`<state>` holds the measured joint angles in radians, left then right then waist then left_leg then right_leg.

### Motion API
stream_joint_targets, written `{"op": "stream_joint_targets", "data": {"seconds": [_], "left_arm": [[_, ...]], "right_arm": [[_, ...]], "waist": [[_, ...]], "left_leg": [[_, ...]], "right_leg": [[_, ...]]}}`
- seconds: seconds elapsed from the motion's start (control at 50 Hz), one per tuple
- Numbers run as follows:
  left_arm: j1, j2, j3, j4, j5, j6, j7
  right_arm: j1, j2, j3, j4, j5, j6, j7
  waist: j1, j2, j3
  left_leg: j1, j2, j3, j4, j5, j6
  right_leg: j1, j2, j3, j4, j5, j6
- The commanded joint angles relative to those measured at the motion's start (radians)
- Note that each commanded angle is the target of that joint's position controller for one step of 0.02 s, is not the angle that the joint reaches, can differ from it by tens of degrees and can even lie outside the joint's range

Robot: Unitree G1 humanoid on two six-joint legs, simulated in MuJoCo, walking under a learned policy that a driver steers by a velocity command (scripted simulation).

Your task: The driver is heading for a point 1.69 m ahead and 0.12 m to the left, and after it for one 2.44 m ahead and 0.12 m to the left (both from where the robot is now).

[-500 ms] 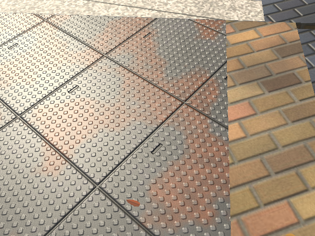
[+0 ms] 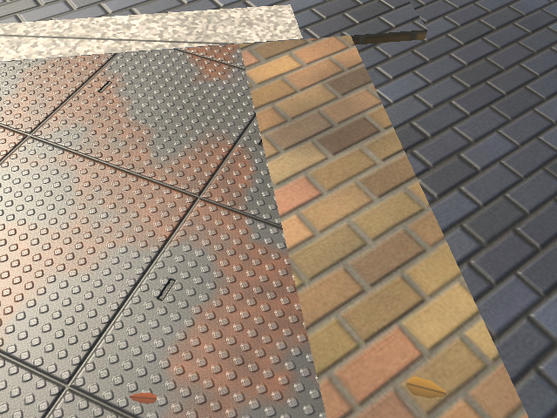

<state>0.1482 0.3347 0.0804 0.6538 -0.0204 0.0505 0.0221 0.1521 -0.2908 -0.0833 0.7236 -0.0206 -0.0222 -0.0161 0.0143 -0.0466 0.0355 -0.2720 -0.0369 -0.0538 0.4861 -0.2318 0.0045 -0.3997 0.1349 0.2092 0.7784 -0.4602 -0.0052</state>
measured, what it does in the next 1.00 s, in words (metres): walks ahead: right foot, then left foot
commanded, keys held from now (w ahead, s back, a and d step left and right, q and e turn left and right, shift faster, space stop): e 0.08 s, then w+e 0.04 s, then w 0.88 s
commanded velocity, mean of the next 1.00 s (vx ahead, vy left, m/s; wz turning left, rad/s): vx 0.34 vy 0.00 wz -0.21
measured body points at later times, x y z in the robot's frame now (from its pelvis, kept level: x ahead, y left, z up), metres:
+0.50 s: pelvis +0.06 -0.06 +0.01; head +0.07 -0.09 +0.46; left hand +0.18 +0.19 -0.09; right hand +0.13 -0.36 -0.11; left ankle +0.10 +0.09 -0.66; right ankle -0.01 -0.14 -0.74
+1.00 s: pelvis +0.34 -0.06 +0.00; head +0.37 -0.06 +0.45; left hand +0.48 +0.19 -0.12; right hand +0.40 -0.35 -0.11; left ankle +0.40 +0.01 -0.74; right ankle +0.26 -0.20 -0.65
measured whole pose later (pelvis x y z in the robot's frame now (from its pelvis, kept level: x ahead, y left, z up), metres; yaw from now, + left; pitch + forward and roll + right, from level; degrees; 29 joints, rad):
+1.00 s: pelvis +0.34 -0.06 +0.00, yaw -11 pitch +0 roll +1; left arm 0.28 0.30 0.04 0.76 -0.02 -0.07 0.00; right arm 0.23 -0.27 -0.05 0.77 -0.01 -0.08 0.03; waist 0.00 -0.04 0.05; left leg -0.28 -0.07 0.06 0.41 -0.14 0.08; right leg -0.48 -0.07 0.05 1.16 -0.33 -0.02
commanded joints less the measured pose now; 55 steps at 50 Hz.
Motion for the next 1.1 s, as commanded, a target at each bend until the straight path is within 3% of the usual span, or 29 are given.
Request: {"op": "stream_joint_targets", "data": {"seconds": [0.02, 0.06, 0.08, 0.14, 0.18, 0.26, 0.3, 0.32, 0.34, 0.36, 0.38, 0.4, 0.42, 0.46, 0.54, 0.62, 0.72, 0.78, 0.8, 0.82, 0.84, 0.86, 0.88, 0.9, 0.92, 0.94, 0.96, 1.0, 1.1], "left_arm": [[0.067, 0.185, 0.066, -0.045, 0.000, -0.010, 0.003], [0.077, 0.133, 0.056, -0.033, 0.000, 0.009, 0.003], [0.061, 0.111, 0.049, -0.044, -0.005, 0.011, -0.001], [-0.032, 0.076, 0.028, -0.095, -0.009, 0.000, -0.012], [-0.046, 0.054, 0.014, -0.108, 0.001, -0.012, -0.022], [-0.004, 0.045, 0.001, -0.083, 0.005, -0.039, -0.037], [0.083, 0.039, 0.002, -0.040, 0.003, -0.052, -0.042], [0.155, 0.046, 0.007, -0.006, 0.000, -0.056, -0.039], [0.246, 0.067, 0.015, 0.019, -0.004, -0.059, -0.032], [0.359, 0.156, 0.029, 0.027, 0.006, -0.062, -0.019], [0.342, 0.242, 0.049, 0.013, 0.015, -0.080, -0.030], [0.292, 0.164, 0.030, 0.001, 0.011, -0.100, -0.037], [0.254, 0.114, 0.012, 0.002, 0.013, -0.114, -0.038], [0.200, 0.087, 0.000, -0.005, 0.013, -0.120, -0.037], [0.218, 0.076, -0.004, 0.010, 0.020, -0.124, -0.023], [0.263, 0.094, 0.000, 0.050, 0.014, -0.123, -0.013], [0.312, 0.116, 0.010, 0.103, -0.001, -0.117, -0.010], [0.301, 0.146, 0.020, 0.115, 0.003, -0.104, -0.003], [0.290, 0.146, 0.018, 0.116, 0.008, -0.094, 0.000], [0.290, 0.131, 0.009, 0.109, 0.015, -0.090, 0.004], [0.399, 0.021, -0.021, 0.081, 0.024, -0.101, -0.003], [0.414, 0.001, -0.035, 0.104, 0.012, -0.121, -0.009], [0.299, 0.097, -0.007, 0.074, -0.022, -0.137, -0.019], [0.210, 0.105, -0.010, 0.046, -0.034, -0.148, -0.023], [0.164, 0.088, -0.013, 0.035, -0.021, -0.153, -0.021], [0.165, 0.085, -0.006, 0.042, -0.004, -0.146, -0.018], [0.199, 0.067, -0.007, 0.057, -0.001, -0.135, -0.018], [0.231, 0.031, -0.015, 0.071, 0.004, -0.113, -0.013], [0.055, 0.014, -0.024, 0.017, 0.020, -0.121, -0.013]], "right_arm": [[-0.068, -0.126, -0.027, -0.094, -0.004, -0.010, -0.010], [-0.081, -0.107, -0.016, -0.099, 0.016, -0.004, -0.020], [-0.068, -0.112, -0.014, -0.096, 0.013, 0.002, -0.024], [0.045, -0.141, -0.025, -0.074, 0.013, 0.012, -0.035], [0.064, -0.167, -0.031, -0.068, 0.021, 0.008, -0.028], [0.056, -0.192, -0.035, -0.055, 0.041, -0.008, 0.005], [0.042, -0.186, -0.029, -0.041, 0.059, -0.012, 0.021], [0.051, -0.156, -0.017, -0.032, 0.057, -0.015, 0.026], [0.045, -0.093, 0.006, -0.030, 0.042, -0.024, 0.032], [0.006, -0.001, 0.039, -0.068, 0.002, -0.036, 0.045], [-0.023, -0.072, 0.015, -0.114, 0.035, -0.051, 0.040], [-0.051, -0.148, -0.006, -0.105, 0.057, -0.058, 0.036], [-0.045, -0.154, -0.011, -0.095, 0.062, -0.062, 0.040], [-0.023, -0.137, -0.011, -0.071, 0.038, -0.067, 0.042], [-0.036, -0.084, 0.004, -0.061, 0.030, -0.068, 0.050], [-0.162, -0.041, 0.028, -0.097, 0.037, -0.072, 0.060], [-0.248, -0.057, 0.032, -0.134, 0.044, -0.084, 0.088], [-0.155, -0.106, 0.012, -0.117, 0.036, -0.081, 0.080], [-0.028, -0.142, -0.008, -0.085, 0.037, -0.077, 0.069], [0.133, -0.180, -0.023, -0.049, 0.035, -0.070, 0.055], [0.268, -0.271, -0.043, -0.029, 0.006, -0.066, 0.045], [0.298, -0.213, -0.027, -0.006, 0.023, -0.069, 0.053], [0.221, -0.163, -0.009, -0.009, 0.036, -0.066, 0.049], [0.156, -0.137, -0.002, -0.016, 0.035, -0.062, 0.043], [0.099, -0.124, 0.003, -0.015, 0.025, -0.063, 0.043], [0.065, -0.096, 0.011, -0.021, 0.011, -0.071, 0.045], [0.045, -0.088, 0.013, -0.022, 0.005, -0.075, 0.046], [0.041, -0.093, 0.010, -0.006, 0.016, -0.090, 0.048], [0.087, -0.132, 0.003, 0.032, 0.026, -0.091, 0.033]], "waist": [[0.032, 0.176, -0.072], [0.018, 0.175, -0.047], [0.007, 0.184, -0.039], [-0.076, 0.223, -0.064], [-0.086, 0.227, -0.072], [-0.062, 0.221, -0.034], [-0.005, 0.191, -0.019], [0.029, 0.161, -0.034], [0.071, 0.106, -0.078], [0.093, -0.163, -0.142], [0.089, -0.232, -0.084], [0.089, -0.121, 0.003], [0.066, -0.116, 0.058], [0.034, -0.079, 0.078], [0.024, -0.039, 0.037], [0.061, -0.042, 0.067], [0.057, -0.037, 0.102], [-0.009, -0.078, -0.003], [-0.080, -0.083, -0.096], [-0.155, -0.072, -0.209], [-0.128, 0.142, -0.394], [-0.127, 0.297, -0.517], [-0.131, 0.223, -0.334], [-0.110, 0.151, -0.191], [-0.070, 0.080, -0.094], [-0.036, 0.090, -0.062], [-0.008, 0.110, -0.058], [0.016, 0.119, -0.045], [-0.024, 0.093, 0.022]], "left_leg": [[0.117, 0.352, -0.293, -0.173, 0.292, 0.219], [0.127, 0.288, -0.180, -0.168, 0.270, 0.187], [0.126, 0.267, -0.133, -0.174, 0.285, 0.189], [0.232, 0.282, -0.144, -0.242, -0.040, 0.205], [0.230, 0.298, -0.154, -0.266, -0.149, 0.207], [0.086, 0.298, -0.098, -0.294, -0.175, 0.202], [0.009, 0.284, -0.064, -0.244, -0.180, 0.185], [-0.060, 0.262, -0.037, -0.178, -0.166, 0.161], [-0.157, 0.217, 0.022, -0.044, -0.162, 0.109], [-0.348, 0.114, 0.137, 0.350, -0.325, 0.015], [-0.552, 0.053, 0.078, 0.524, -0.384, 0.000], [-0.611, 0.113, 0.022, 0.617, -0.310, 0.013], [-0.635, 0.136, 0.010, 0.617, -0.195, 0.029], [-0.609, 0.161, 0.010, 0.573, -0.045, 0.022], [-0.549, 0.147, 0.044, 0.455, 0.143, -0.022], [-0.436, 0.108, 0.080, 0.203, 0.300, -0.033], [-0.390, 0.079, 0.070, 0.040, 0.299, 0.022], [-0.230, 0.016, 0.111, 0.034, 0.182, 0.074], [-0.055, -0.018, 0.142, 0.023, 0.175, 0.106], [0.233, 0.040, 0.088, 0.054, 0.207, 0.146], [0.656, 0.316, -0.334, 0.062, 0.077, 0.292], [0.741, 0.431, -0.717, -0.132, -0.086, 0.363], [0.611, 0.398, -0.622, -0.187, -0.208, 0.307], [0.443, 0.360, -0.471, -0.211, -0.187, 0.269], [0.281, 0.321, -0.373, -0.246, -0.098, 0.250], [0.181, 0.282, -0.301, -0.272, -0.006, 0.237], [0.116, 0.262, -0.261, -0.303, 0.032, 0.242], [0.044, 0.253, -0.196, -0.351, 0.093, 0.264], [0.050, 0.209, -0.060, -0.392, 0.187, 0.241]], "right_leg": [[-0.168, -0.077, -0.046, 0.389, -0.078, 0.059], [-0.203, -0.087, -0.071, 0.452, 0.014, 0.093], [-0.204, -0.094, -0.103, 0.431, 0.039, 0.103], [-0.254, -0.138, -0.161, 0.268, 0.078, 0.109], [-0.198, -0.153, -0.179, 0.152, 0.044, 0.092], [0.040, -0.139, -0.252, -0.107, 0.037, 0.023], [0.209, -0.118, -0.283, -0.309, 0.193, -0.017], [0.342, -0.099, -0.289, -0.369, 0.213, -0.032], [0.504, -0.155, -0.199, -0.383, 0.204, -0.049], [0.653, -0.404, 0.137, -0.439, 0.273, -0.115], [0.566, -0.539, 0.426, -0.542, 0.045, -0.282], [0.518, -0.509, 0.391, -0.583, -0.095, -0.292], [0.484, -0.462, 0.308, -0.602, -0.115, -0.262], [0.447, -0.399, 0.179, -0.630, 0.066, -0.220], [0.427, -0.341, -0.004, -0.644, 0.438, -0.199], [0.357, -0.309, -0.102, -0.669, 0.486, -0.179], [0.445, -0.373, -0.103, -0.639, 0.547, -0.170], [0.533, -0.378, -0.119, -0.472, 0.983, -0.139], [0.520, -0.348, -0.148, -0.309, 1.153, -0.120], [0.367, -0.313, -0.162, -0.090, 1.084, -0.089], [-0.019, -0.180, -0.187, 0.319, 0.626, -0.026], [-0.175, -0.047, -0.070, 0.542, -0.090, -0.006], [-0.292, -0.116, -0.037, 0.610, -0.073, -0.016], [-0.306, -0.172, -0.082, 0.572, 0.004, -0.029], [-0.286, -0.217, -0.113, 0.493, 0.078, -0.031], [-0.230, -0.252, -0.111, 0.434, 0.131, -0.031], [-0.175, -0.265, -0.109, 0.416, 0.160, -0.026], [-0.147, -0.278, -0.125, 0.367, 0.177, -0.005], [-0.233, -0.286, -0.151, 0.069, 0.445, 0.036]]}}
